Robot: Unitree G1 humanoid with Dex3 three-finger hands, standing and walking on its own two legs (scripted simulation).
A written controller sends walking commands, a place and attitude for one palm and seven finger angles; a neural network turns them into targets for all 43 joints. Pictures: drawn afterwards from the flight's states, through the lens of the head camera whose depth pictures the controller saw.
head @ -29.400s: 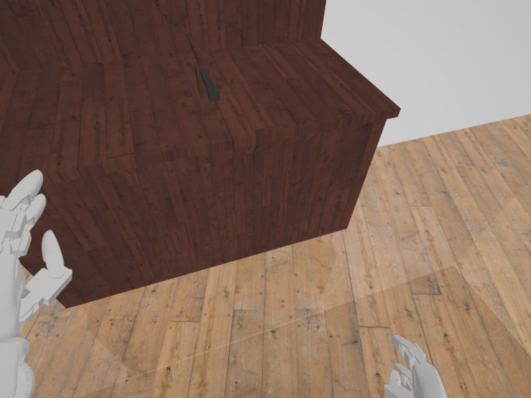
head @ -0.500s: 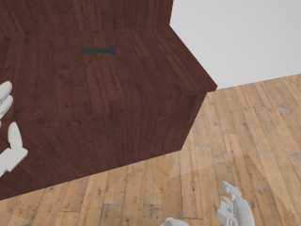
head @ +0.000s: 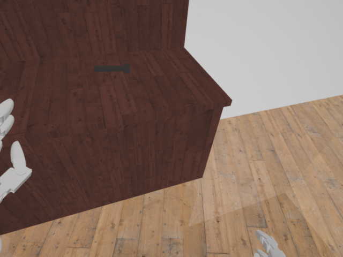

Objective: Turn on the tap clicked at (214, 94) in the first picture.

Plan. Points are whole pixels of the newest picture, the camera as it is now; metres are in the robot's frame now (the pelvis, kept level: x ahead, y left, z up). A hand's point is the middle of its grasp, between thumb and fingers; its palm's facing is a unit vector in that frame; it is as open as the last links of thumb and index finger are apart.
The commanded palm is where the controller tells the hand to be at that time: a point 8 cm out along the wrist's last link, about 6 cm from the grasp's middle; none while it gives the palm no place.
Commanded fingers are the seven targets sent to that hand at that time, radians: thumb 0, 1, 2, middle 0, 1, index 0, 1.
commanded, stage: stop stepping back and stand still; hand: left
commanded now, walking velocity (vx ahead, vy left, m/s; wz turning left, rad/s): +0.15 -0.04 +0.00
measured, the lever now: (126, 68) +0.83 +0.20 +0.04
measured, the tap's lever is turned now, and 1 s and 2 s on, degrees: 79 79 79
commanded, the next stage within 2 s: stand and check the lever's angle in 1.06 s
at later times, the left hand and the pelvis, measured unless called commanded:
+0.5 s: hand (48, 166) +0.22 +0.21 +0.19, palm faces +0.44 -0.80 -0.40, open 7.5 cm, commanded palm +0.17 +0.25 +0.19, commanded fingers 0.00 0.90 0.90 -0.20 -0.30 -0.20 -0.30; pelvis +0.02 -0.04 +0.00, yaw +2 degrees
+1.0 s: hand (53, 161) +0.24 +0.22 +0.17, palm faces +0.43 -0.83 -0.35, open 7.4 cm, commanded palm +0.19 +0.26 +0.19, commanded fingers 0.00 0.90 0.90 -0.20 -0.30 -0.20 -0.30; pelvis +0.04 -0.03 +0.01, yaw +2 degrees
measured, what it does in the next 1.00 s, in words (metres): steps on the spot: right foot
